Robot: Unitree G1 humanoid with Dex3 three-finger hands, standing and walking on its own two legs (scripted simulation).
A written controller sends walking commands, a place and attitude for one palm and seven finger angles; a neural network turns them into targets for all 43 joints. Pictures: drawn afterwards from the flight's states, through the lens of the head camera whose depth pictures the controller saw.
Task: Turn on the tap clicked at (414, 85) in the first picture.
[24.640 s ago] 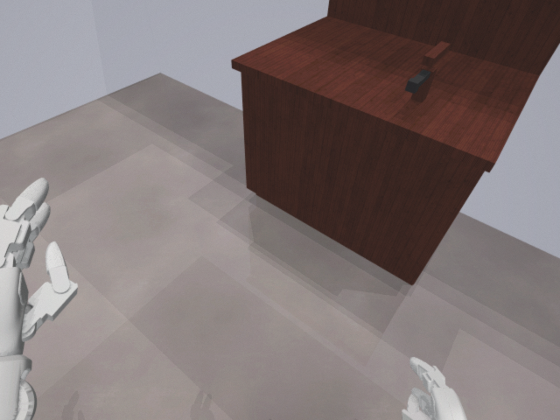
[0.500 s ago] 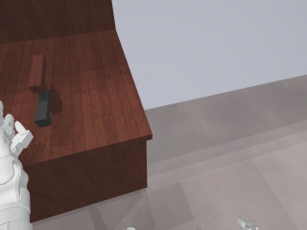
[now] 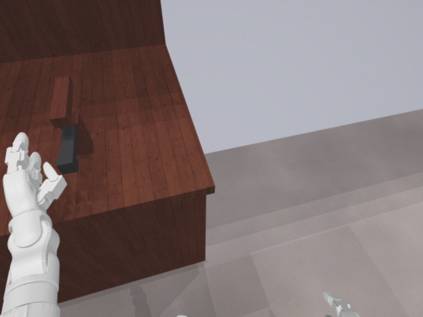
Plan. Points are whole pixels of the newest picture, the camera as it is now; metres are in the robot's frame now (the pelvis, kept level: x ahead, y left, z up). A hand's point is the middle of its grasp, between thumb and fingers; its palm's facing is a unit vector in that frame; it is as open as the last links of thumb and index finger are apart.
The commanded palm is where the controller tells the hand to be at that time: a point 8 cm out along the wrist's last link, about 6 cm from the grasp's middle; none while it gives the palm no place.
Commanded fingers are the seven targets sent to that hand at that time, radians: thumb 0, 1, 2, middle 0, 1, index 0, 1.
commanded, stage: push the lever round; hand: left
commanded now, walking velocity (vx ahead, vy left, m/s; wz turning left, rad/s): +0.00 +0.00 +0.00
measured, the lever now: (67, 163) +0.37 +0.30 +0.08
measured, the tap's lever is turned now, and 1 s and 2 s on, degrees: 0 19 50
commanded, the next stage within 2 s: none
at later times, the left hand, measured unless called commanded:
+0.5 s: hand (77, 179) +0.33 +0.27 +0.08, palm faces +0.54 -0.84 -0.06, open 7.6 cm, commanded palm +0.29 +0.29 +0.08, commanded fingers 0.00 0.90 0.90 -0.15 -0.15 -0.15 -0.15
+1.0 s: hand (95, 174) +0.35 +0.24 +0.08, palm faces +0.64 -0.77 -0.05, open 7.6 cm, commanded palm +0.31 +0.27 +0.08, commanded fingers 0.00 0.90 0.90 -0.15 -0.15 -0.15 -0.15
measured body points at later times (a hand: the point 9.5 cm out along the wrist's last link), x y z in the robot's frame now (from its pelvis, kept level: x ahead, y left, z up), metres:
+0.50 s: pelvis +0.00 -0.01 +0.00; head +0.03 -0.01 +0.45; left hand +0.30 +0.31 +0.08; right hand +0.13 -0.26 -0.11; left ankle +0.02 +0.08 -0.71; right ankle -0.02 -0.10 -0.71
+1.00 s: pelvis -0.01 -0.02 +0.00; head +0.02 -0.03 +0.45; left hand +0.31 +0.28 +0.08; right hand +0.14 -0.26 -0.11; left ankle +0.02 +0.08 -0.71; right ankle -0.02 -0.10 -0.71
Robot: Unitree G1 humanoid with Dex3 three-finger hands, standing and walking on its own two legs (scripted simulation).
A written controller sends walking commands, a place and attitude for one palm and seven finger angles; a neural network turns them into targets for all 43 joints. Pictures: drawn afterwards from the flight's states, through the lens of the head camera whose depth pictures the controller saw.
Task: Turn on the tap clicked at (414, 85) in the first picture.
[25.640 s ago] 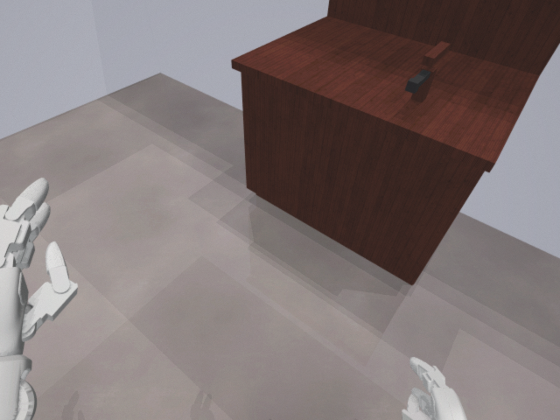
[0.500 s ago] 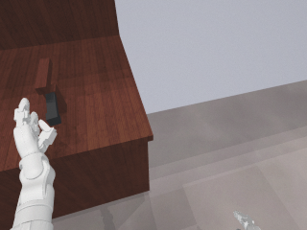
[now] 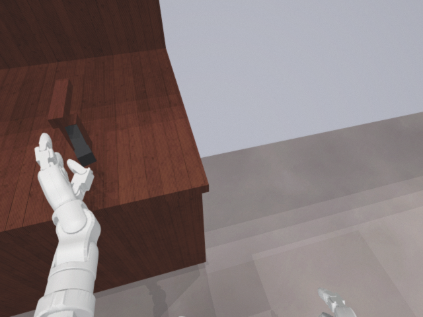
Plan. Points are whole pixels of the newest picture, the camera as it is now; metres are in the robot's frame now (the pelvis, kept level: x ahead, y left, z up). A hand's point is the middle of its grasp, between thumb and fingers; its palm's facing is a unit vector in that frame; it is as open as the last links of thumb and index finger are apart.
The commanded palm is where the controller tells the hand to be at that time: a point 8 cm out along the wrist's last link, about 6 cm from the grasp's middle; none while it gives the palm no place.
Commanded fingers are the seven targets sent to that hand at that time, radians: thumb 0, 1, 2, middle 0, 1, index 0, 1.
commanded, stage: push the lever round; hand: left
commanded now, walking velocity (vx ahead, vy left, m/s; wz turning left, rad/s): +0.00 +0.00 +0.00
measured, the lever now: (85, 155) +0.40 +0.28 +0.08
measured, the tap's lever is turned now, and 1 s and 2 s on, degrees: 19 50 77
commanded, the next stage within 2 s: lift the hand up off the lever in 1.88 s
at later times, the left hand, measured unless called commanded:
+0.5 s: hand (104, 163) +0.39 +0.24 +0.08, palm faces +0.71 -0.70 -0.06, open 7.7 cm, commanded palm +0.34 +0.26 +0.08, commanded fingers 0.00 0.90 0.90 -0.15 -0.15 -0.15 -0.15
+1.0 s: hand (119, 152) +0.42 +0.22 +0.07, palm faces +0.77 -0.63 -0.06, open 7.6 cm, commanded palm +0.36 +0.23 +0.08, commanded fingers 0.00 0.90 0.90 -0.15 -0.15 -0.15 -0.15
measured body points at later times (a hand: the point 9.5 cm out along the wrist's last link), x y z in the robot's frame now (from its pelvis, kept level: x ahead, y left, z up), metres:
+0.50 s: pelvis +0.00 +0.00 +0.00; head +0.03 -0.01 +0.45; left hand +0.34 +0.27 +0.08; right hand +0.12 -0.25 -0.12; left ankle +0.02 +0.10 -0.71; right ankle -0.01 -0.08 -0.71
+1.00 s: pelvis +0.01 +0.00 +0.00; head +0.04 +0.00 +0.45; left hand +0.37 +0.25 +0.08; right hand +0.12 -0.24 -0.13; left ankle +0.02 +0.10 -0.71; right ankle -0.01 -0.08 -0.71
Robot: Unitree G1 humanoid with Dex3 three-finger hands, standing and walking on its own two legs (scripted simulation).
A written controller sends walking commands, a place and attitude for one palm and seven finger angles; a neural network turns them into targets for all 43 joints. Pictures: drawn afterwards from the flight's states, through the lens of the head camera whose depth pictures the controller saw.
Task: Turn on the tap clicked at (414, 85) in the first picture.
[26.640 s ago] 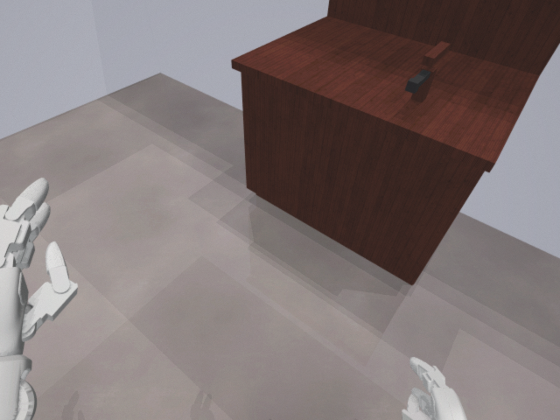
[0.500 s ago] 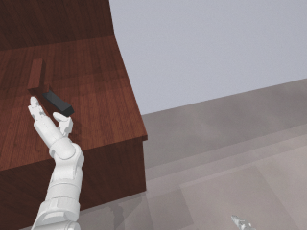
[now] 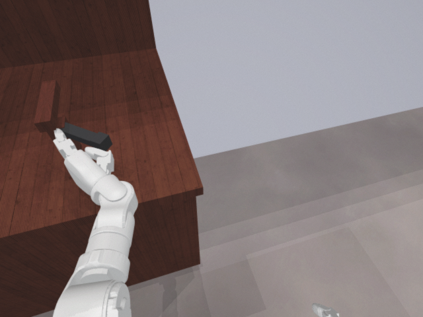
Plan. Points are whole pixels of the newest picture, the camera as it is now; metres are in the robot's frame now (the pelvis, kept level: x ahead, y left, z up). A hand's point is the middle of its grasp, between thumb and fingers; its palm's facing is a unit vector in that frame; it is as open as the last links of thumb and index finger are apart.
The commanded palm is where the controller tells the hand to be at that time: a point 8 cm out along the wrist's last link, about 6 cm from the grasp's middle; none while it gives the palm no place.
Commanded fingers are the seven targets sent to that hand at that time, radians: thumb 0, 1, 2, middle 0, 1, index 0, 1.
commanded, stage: push the lever round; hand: left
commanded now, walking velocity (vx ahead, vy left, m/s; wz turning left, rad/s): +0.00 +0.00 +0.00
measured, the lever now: (101, 142) +0.44 +0.24 +0.09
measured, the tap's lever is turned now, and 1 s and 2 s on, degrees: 50 77 78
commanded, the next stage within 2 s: lift the hand up off the lever in 0.88 s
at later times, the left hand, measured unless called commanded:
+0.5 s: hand (119, 146) +0.43 +0.20 +0.08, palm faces +0.83 -0.55 -0.10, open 7.6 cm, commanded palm +0.38 +0.21 +0.08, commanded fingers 0.00 0.90 0.90 -0.15 -0.15 -0.15 -0.15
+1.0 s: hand (124, 136) +0.46 +0.20 +0.08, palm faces +0.83 -0.55 -0.12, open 7.8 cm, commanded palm +0.40 +0.21 +0.08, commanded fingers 0.00 0.90 0.90 -0.15 -0.15 -0.15 -0.15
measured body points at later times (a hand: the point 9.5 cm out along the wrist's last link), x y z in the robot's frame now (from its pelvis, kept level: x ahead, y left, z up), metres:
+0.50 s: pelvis +0.00 -0.01 +0.00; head +0.04 -0.01 +0.44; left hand +0.39 +0.23 +0.09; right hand +0.09 -0.25 -0.14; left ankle +0.02 +0.10 -0.70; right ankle -0.02 -0.08 -0.70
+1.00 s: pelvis +0.00 -0.02 +0.00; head +0.06 -0.02 +0.44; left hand +0.41 +0.22 +0.09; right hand +0.06 -0.27 -0.14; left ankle +0.02 +0.10 -0.70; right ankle -0.02 -0.08 -0.70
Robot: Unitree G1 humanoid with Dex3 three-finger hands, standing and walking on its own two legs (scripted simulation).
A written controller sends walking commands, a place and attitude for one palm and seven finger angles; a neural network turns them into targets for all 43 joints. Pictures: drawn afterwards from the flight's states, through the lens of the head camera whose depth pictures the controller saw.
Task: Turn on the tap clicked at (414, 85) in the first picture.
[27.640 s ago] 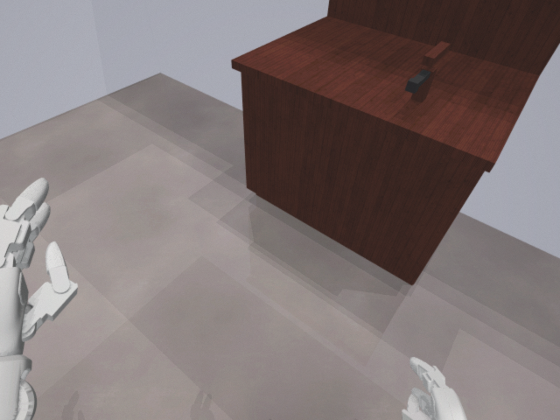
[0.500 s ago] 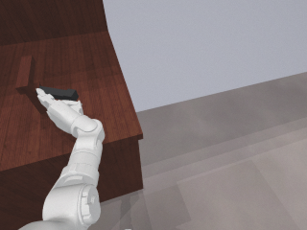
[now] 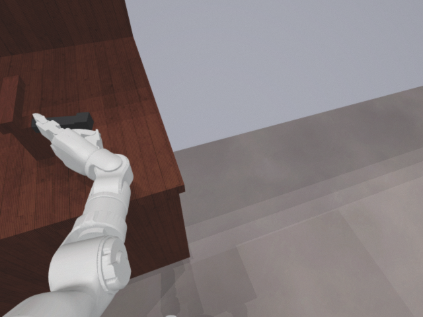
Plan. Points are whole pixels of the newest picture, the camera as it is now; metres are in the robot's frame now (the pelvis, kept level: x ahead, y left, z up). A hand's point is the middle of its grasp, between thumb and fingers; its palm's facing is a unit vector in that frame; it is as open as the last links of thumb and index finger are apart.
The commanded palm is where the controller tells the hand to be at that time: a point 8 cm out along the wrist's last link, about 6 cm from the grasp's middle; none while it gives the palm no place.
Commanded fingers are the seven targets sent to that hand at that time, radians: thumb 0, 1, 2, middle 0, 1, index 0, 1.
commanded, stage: lift the hand up off the lever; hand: left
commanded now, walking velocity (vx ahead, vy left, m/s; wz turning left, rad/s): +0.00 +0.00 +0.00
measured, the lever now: (84, 122) +0.49 +0.25 +0.09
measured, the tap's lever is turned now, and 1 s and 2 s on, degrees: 77 78 78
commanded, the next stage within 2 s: none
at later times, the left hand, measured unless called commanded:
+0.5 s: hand (100, 132) +0.45 +0.20 +0.10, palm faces +0.80 -0.58 -0.11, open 7.8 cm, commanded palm +0.39 +0.22 +0.11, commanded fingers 0.00 0.90 0.90 -0.15 -0.15 -0.15 -0.15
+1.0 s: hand (91, 133) +0.43 +0.21 +0.12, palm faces +0.80 -0.58 -0.11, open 7.8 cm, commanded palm +0.38 +0.22 +0.13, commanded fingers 0.00 0.90 0.90 -0.15 -0.15 -0.15 -0.15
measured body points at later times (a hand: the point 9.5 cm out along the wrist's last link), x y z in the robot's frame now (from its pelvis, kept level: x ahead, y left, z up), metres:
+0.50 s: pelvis +0.01 +0.00 +0.01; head +0.05 -0.01 +0.46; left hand +0.41 +0.23 +0.11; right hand +0.09 -0.24 -0.13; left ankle +0.01 +0.12 -0.70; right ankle -0.02 -0.06 -0.70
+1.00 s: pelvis +0.00 +0.00 +0.02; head +0.02 -0.01 +0.47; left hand +0.38 +0.23 +0.13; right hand +0.11 -0.24 -0.11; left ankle +0.01 +0.12 -0.70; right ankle -0.02 -0.06 -0.70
